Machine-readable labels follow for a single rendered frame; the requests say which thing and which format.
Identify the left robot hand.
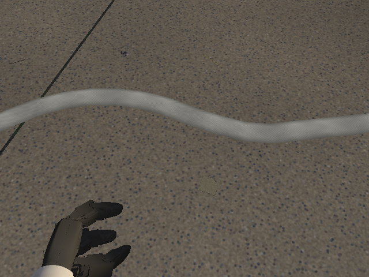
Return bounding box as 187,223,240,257
42,200,131,277

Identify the robot left forearm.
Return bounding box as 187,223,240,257
32,265,74,277

